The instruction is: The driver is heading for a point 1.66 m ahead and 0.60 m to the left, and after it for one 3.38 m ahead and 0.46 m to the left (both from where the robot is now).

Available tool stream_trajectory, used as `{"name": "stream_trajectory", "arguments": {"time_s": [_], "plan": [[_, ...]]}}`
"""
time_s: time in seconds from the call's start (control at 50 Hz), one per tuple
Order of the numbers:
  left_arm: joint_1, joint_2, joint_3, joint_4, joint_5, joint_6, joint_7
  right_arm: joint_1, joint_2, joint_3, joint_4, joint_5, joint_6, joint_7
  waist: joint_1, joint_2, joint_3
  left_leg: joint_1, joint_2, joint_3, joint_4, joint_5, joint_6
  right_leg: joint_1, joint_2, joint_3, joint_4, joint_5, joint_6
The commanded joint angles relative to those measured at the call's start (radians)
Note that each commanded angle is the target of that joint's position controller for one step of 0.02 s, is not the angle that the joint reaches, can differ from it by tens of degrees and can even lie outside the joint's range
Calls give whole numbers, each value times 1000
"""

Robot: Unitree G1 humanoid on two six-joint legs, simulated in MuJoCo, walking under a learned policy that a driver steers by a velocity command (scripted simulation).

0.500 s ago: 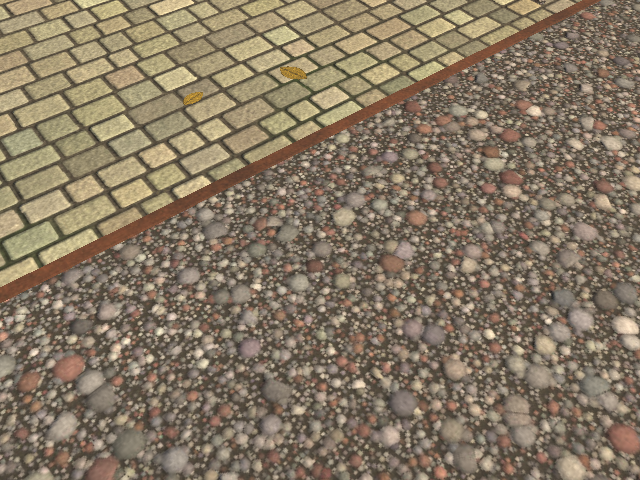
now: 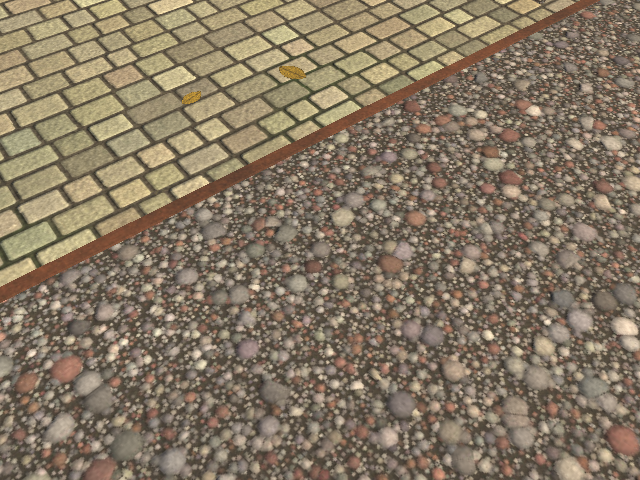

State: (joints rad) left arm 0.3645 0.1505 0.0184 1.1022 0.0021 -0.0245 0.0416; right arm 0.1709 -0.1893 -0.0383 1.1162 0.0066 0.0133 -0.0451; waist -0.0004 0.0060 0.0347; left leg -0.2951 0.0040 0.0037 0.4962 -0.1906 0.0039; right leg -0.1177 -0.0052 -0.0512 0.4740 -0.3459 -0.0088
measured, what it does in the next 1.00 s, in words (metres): walks ahead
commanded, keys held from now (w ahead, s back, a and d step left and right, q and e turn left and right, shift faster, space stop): no key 0.60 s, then w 0.40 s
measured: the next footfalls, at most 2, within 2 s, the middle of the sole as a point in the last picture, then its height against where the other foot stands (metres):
right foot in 1.40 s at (388, 471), level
left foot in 1.98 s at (252, 362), level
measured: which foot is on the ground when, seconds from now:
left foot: down 0.00-1.00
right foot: down 0.00-0.90, up 0.92-1.00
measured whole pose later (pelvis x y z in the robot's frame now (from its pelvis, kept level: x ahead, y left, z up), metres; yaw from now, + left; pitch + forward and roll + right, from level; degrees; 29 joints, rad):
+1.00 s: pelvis +0.10 +0.05 +0.00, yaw -1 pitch +0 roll +0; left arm 0.39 0.23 0.06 1.02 -0.05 -0.09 0.01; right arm 0.27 -0.22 -0.06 1.08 0.02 -0.12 0.02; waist -0.02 -0.04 0.00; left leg -0.26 -0.01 0.09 0.55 -0.31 0.05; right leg -0.36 -0.04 0.04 1.17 -0.39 -0.06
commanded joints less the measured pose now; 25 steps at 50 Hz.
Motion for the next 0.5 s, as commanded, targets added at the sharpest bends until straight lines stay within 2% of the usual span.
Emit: {"name": "stream_trajectory", "arguments": {"time_s": [0.02, 0.5], "plan": [[103, 81, 13, -5, 0, -3, 2, 22, -94, -14, -24, 0, -6, -3, 0, -12, 18, 127, 35, -40, -47, 158, 44, -158, -37, 38, -116, 122, -16], [123, 72, 15, -14, -1, -4, 0, 42, -87, -13, -17, 1, -6, -6, -1, -13, 26, 128, 36, -37, -44, 162, 37, -157, -36, 41, -121, 132, -21]]}}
